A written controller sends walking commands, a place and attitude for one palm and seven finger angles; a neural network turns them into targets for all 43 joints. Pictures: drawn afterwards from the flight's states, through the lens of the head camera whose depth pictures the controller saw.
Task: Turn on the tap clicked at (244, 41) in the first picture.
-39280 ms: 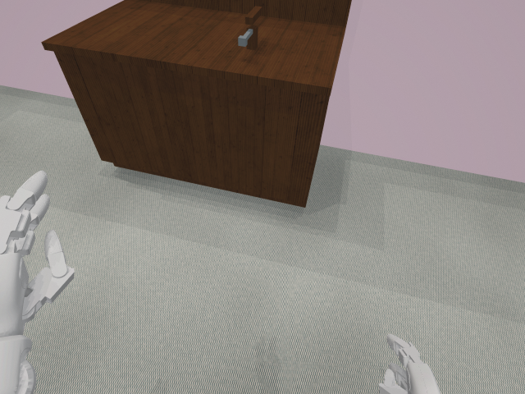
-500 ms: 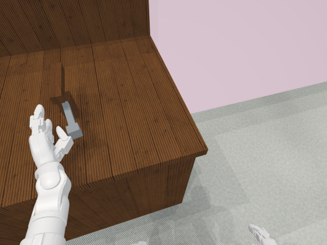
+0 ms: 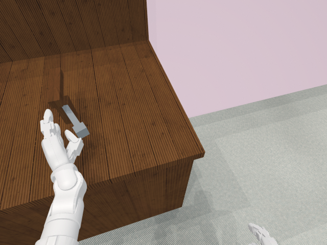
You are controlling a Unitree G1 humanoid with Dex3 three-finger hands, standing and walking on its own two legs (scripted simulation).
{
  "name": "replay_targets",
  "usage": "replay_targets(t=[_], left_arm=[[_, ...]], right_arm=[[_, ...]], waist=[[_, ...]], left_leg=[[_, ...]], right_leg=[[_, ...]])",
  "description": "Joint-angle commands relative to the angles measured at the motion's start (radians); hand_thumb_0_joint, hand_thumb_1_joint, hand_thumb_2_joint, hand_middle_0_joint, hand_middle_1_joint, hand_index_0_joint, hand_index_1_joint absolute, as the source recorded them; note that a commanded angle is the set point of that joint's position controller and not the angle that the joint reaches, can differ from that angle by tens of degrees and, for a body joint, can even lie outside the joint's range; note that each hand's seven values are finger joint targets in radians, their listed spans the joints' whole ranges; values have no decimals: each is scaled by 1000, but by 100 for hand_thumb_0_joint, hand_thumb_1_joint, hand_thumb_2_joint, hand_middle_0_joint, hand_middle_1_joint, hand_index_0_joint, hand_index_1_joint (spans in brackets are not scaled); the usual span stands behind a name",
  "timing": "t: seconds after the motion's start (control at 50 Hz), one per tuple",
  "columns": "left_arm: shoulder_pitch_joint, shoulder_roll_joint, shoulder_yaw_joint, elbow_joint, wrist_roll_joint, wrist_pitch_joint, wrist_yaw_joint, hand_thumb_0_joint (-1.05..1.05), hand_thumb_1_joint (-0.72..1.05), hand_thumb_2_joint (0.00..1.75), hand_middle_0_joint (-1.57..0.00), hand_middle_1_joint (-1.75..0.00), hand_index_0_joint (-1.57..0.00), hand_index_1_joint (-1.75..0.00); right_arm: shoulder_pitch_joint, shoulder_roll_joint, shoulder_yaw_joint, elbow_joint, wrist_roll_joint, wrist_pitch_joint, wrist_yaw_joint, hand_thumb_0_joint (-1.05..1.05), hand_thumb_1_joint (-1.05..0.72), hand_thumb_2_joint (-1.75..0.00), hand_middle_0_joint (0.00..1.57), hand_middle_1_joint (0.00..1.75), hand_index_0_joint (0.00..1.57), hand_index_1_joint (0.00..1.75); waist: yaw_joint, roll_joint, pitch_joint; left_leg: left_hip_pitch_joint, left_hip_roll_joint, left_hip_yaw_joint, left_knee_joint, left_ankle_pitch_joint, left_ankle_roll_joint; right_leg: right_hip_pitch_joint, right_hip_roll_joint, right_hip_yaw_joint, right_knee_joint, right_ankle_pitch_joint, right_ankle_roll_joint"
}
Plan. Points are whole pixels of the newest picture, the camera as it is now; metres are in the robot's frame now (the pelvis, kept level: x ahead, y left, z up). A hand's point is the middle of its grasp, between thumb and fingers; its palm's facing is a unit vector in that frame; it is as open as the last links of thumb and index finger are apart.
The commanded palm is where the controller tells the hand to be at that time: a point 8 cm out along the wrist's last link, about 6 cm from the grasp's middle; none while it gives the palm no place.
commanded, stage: push the lever round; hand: left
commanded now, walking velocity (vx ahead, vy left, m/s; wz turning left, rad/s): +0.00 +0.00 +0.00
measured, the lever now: (81, 130) +0.38 +0.23 +0.06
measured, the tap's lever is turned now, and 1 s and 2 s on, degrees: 21 47 74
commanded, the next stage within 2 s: none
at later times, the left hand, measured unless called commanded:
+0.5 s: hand (93, 134) +0.37 +0.20 +0.06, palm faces +0.67 -0.73 -0.09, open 7.7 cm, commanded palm +0.32 +0.23 +0.06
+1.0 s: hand (102, 128) +0.39 +0.18 +0.06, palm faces +0.74 -0.67 -0.09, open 7.7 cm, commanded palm +0.34 +0.20 +0.06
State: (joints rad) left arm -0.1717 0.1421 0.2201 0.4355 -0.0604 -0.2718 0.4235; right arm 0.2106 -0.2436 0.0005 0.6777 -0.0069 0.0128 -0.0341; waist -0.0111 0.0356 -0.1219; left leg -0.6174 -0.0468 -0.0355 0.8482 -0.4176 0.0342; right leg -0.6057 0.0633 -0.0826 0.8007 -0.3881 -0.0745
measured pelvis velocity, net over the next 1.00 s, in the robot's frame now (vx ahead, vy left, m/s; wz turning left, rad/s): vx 0.00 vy -0.01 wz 0.01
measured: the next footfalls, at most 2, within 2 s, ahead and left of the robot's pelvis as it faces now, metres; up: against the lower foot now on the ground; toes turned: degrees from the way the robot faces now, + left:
none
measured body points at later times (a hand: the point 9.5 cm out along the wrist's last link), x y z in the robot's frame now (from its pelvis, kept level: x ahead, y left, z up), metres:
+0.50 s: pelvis +0.00 -0.01 +0.00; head +0.04 -0.01 +0.45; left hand +0.33 +0.24 +0.06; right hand +0.14 -0.25 -0.12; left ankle +0.00 +0.10 -0.70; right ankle +0.00 -0.07 -0.70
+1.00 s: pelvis +0.00 -0.01 +0.00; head +0.04 -0.01 +0.44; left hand +0.35 +0.22 +0.06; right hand +0.13 -0.25 -0.13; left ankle +0.00 +0.10 -0.70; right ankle +0.00 -0.07 -0.70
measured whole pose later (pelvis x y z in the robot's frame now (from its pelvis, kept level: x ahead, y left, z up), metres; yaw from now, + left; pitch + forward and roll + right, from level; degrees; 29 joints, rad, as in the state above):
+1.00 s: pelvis +0.00 -0.01 +0.00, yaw +1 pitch +12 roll -1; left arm -0.44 0.01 0.22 0.64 0.06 -0.19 0.79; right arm 0.17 -0.21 -0.01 0.73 -0.06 0.05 0.00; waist -0.04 0.03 -0.15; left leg -0.67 -0.04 -0.05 0.87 -0.41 0.02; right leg -0.65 0.06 -0.10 0.82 -0.39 -0.09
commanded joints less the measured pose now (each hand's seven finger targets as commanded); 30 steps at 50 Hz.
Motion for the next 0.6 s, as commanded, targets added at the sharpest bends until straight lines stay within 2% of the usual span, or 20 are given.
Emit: replay_targets(t=[0.0, 0.04, 0.1, 0.12, 0.14, 0.18, 0.2, 0.22, 0.24, 0.28, 0.3, 0.34, 0.38, 0.4, 0.42, 0.44, 0.48, 0.5, 0.52, 0.58], left_arm=[[-313, 186, 47, -205, 40, -54, 53, 0, 90, 90, -15, -15, -15, -15], [-326, 137, 5, -218, 47, -54, 69, 0, 90, 90, -15, -15, -15, -15], [-359, 160, 27, -188, 61, -48, 98, 0, 90, 90, -15, -15, -15, -15], [-383, 113, -17, -201, 61, -50, 102, 0, 90, 90, -15, -15, -15, -15], [-358, 113, -8, -187, 61, -46, 110, 0, 90, 90, -15, -15, -15, -15], [-397, 92, -33, -187, 69, -43, 125, 0, 90, 90, -15, -15, -15, -15], [-376, 120, 2, -184, 78, -40, 140, 0, 90, 90, -15, -15, -15, -15], [-393, 83, -36, -190, 82, -38, 146, 0, 90, 90, -15, -15, -15, -15], [-384, 80, -28, -177, 81, -33, 156, 0, 90, 90, -15, -15, -15, -15], [-405, 69, -37, -159, 85, -25, 172, 0, 90, 90, -15, -15, -15, -15], [-392, 101, 0, -141, 93, -19, 184, 0, 90, 90, -15, -15, -15, -15], [-417, 79, -17, -137, 93, -12, 196, 0, 90, 90, -15, -15, -15, -15], [-446, 67, -33, -143, 102, -9, 210, 0, 90, 90, -15, -15, -15, -15], [-435, 88, -3, -136, 111, -7, 223, 0, 90, 90, -15, -15, -15, -15], [-450, 48, -41, -134, 111, -4, 228, 0, 90, 90, -15, -15, -15, -15], [-444, 63, -17, -119, 109, -2, 238, 0, 90, 90, -15, -15, -15, -15], [-450, 46, -31, -116, 114, 0, 250, 0, 90, 90, -15, -15, -15, -15], [-450, 74, -1, -106, 122, 3, 260, 0, 90, 90, -15, -15, -15, -15], [-478, 26, -51, -126, 123, 1, 261, 0, 90, 90, -15, -15, -15, -15], [-488, 18, -42, -104, 128, -1, 288, 0, 90, 90, -15, -15, -15, -15]], right_arm=[[-51, -127, -47, -119, -5, -32, -13, 0, -90, -90, 20, 30, 20, 30], [-60, -117, -45, -127, -7, -32, -9, 0, -90, -90, 20, 30, 20, 30], [-64, -120, -46, -113, -9, -26, -14, 0, -90, -90, 20, 30, 20, 30], [-67, -114, -44, -119, -11, -27, -11, 0, -90, -90, 20, 30, 20, 30], [-68, -114, -47, -121, -12, -29, -10, 0, -90, -90, 20, 30, 20, 30], [-68, -112, -45, -114, -14, -26, -9, 0, -90, -90, 20, 30, 20, 30], [-64, -115, -50, -109, -17, -23, -9, 0, -90, -90, 20, 30, 20, 30], [-67, -110, -48, -115, -17, -20, -6, 0, -90, -90, 20, 30, 20, 30], [-64, -110, -50, -113, -19, -20, -4, 0, -90, -90, 20, 30, 20, 30], [-71, -110, -49, -112, -19, -18, -2, 0, -90, -90, 20, 30, 20, 30], [-71, -113, -51, -104, -20, -13, -6, 0, -90, -90, 20, 30, 20, 30], [-75, -108, -50, -111, -21, -9, -3, 0, -90, -90, 20, 30, 20, 30], [-81, -104, -48, -111, -21, -5, -3, 0, -90, -90, 20, 30, 20, 30], [-77, -106, -53, -101, -24, -3, -5, 0, -90, -90, 20, 30, 20, 30], [-80, -102, -49, -108, -25, -3, -1, 0, -90, -90, 20, 30, 20, 30], [-75, -102, -51, -103, -27, -3, -1, 0, -90, -90, 20, 30, 20, 30], [-79, -101, -53, -105, -29, -1, 1, 0, -90, -90, 20, 30, 20, 30], [-76, -104, -55, -95, -30, 1, 0, 0, -90, -90, 20, 30, 20, 30], [-78, -99, -54, -100, -30, 2, 5, 0, -90, -90, 20, 30, 20, 30], [-79, -98, -59, -93, -36, -2, 9, 0, -90, -90, 20, 30, 20, 30]], waist=[[-18, -17, -237], [-19, -7, -262], [-25, -18, -250], [-32, -14, -272], [-23, -23, -281], [-31, -8, -282], [-21, -4, -288], [-29, 10, -302], [-25, -23, -297], [-30, -45, -285], [-23, -31, -270], [-28, -58, -285], [-29, -33, -285], [-24, -18, -287], [-32, -20, -288], [-26, -51, -294], [-29, -46, -301], [-24, -28, -286], [-36, -20, -302], [-33, -51, -309]], left_leg=[[87, 24, -36, -98, 251, -16], [95, 22, -31, -94, 256, -14], [84, 24, -39, -91, 228, -13], [95, 23, -36, -92, 236, -14], [93, 22, -32, -87, 241, -11], [102, 23, -34, -85, 259, -16], [107, 26, -41, -84, 271, -20], [115, 26, -37, -83, 285, -22], [108, 26, -35, -80, 290, -19], [89, 24, -33, -78, 266, -15], [83, 24, -36, -81, 257, -16], [74, 23, -30, -79, 251, -10], [72, 22, -27, -82, 248, -13], [81, 24, -31, -80, 252, -15], [83, 23, -28, -80, 251, -14], [72, 23, -29, -80, 253, -13], [69, 23, -22, -73, 254, -11], [72, 25, -28, -78, 260, -16], [84, 25, -26, -77, 271, -17], [80, 27, -27, -69, 266, -16]], right_leg=[[178, -48, 94, -117, 263, 43], [187, -51, 95, -112, 274, 43], [171, -50, 97, -117, 241, 43], [177, -53, 94, -111, 250, 44], [185, -52, 98, -114, 261, 45], [180, -54, 94, -109, 279, 42], [178, -50, 91, -105, 278, 40], [179, -53, 87, -98, 291, 41], [187, -52, 87, -101, 305, 43], [186, -56, 94, -109, 294, 46], [180, -54, 94, -111, 278, 43], [197, -60, 99, -115, 288, 48], [201, -63, 104, -118, 287, 47], [192, -59, 100, -116, 279, 44], [188, -61, 98, -115, 279, 47], [204, -61, 98, -117, 287, 46], [208, -65, 105, -119, 305, 51], [200, -62, 100, -118, 297, 45], [197, -65, 96, -112, 304, 45], [191, -61, 94, -113, 296, 47]])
